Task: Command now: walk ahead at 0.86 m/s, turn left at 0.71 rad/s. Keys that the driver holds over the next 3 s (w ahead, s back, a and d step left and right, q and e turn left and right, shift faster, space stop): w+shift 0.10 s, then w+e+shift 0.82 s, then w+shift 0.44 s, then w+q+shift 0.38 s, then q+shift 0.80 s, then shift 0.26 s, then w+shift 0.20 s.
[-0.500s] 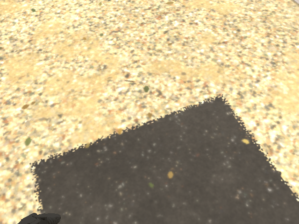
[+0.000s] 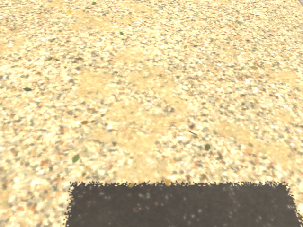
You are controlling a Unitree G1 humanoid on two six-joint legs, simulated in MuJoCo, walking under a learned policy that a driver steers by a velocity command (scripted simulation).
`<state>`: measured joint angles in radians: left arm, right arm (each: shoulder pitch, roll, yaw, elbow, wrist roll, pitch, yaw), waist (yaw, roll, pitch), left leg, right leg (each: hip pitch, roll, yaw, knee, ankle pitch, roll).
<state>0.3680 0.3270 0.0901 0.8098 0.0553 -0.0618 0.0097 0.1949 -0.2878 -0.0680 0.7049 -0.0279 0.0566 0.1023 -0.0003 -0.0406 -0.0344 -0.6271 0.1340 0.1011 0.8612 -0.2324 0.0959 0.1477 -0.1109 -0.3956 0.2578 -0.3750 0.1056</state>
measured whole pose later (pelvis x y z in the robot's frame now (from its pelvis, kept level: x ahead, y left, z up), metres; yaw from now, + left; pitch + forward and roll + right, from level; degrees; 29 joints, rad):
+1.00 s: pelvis +0.85 +0.11 -0.01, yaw -29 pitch +3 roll +2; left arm 0.37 0.37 0.09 0.86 0.00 -0.07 -0.01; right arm 0.05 -0.28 0.01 0.64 -0.06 -0.09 -0.01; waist 0.09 -0.03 0.03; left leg -0.48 0.02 -0.03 0.60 -0.18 -0.05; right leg -0.21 0.12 0.18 1.13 -0.40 -0.12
